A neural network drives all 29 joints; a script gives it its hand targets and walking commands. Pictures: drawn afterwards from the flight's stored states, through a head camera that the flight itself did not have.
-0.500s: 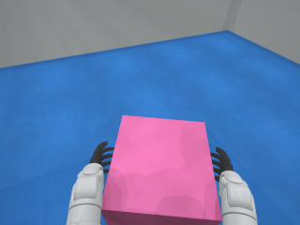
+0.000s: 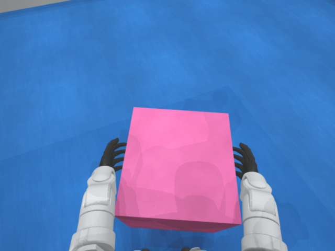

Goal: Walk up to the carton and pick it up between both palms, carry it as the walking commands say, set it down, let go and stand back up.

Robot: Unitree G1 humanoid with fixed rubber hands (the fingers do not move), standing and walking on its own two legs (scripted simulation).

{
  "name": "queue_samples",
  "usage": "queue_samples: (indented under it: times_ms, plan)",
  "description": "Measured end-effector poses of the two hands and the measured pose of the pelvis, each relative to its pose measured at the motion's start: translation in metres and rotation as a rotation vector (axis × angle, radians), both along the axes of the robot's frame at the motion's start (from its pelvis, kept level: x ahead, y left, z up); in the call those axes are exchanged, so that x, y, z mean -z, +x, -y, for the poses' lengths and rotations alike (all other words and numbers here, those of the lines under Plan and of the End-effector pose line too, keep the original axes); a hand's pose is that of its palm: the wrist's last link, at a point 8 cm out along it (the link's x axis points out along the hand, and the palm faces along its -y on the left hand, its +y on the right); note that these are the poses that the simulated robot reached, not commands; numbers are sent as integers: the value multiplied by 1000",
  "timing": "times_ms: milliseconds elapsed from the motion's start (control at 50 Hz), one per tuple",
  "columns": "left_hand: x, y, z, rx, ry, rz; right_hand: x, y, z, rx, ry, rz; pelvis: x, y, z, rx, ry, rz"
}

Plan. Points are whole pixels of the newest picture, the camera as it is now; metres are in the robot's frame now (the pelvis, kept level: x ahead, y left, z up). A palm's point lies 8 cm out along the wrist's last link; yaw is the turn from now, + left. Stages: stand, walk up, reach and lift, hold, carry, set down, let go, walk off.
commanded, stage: set down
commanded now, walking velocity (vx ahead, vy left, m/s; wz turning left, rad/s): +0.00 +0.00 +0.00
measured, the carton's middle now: (176, 173) +0.34 -0.04 -0.13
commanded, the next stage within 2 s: none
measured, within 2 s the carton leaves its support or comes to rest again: neither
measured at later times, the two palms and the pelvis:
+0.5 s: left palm (118, 168) +0.36 +0.13 -0.12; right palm (238, 172) +0.33 -0.22 -0.11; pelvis -0.03 +0.00 -0.06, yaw +0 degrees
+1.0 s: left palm (124, 170) +0.39 +0.13 -0.20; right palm (228, 172) +0.36 -0.22 -0.20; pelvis -0.04 +0.00 -0.13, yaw +0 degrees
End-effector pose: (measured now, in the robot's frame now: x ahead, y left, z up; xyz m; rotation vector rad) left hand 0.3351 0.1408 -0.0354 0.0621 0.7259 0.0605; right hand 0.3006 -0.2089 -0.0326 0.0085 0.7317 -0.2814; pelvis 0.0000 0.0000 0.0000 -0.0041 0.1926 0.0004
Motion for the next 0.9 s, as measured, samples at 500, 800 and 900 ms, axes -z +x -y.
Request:
queue_samples:
  times_ms: [500, 800, 900]
  plan:
    - [81, 28, 8, -32, -33, 10, 81, 32, 9, 13, 29, 17, 61, -28, 2, 10, 14, -302]
    - [133, 45, 10, -44, -38, 4, 134, 51, 11, 5, 35, 11, 102, -35, 5, 6, 12, -435]
    - [151, 51, 10, -50, -39, 7, 153, 58, 11, -1, 35, 13, 117, -37, 4, 4, 10, -477]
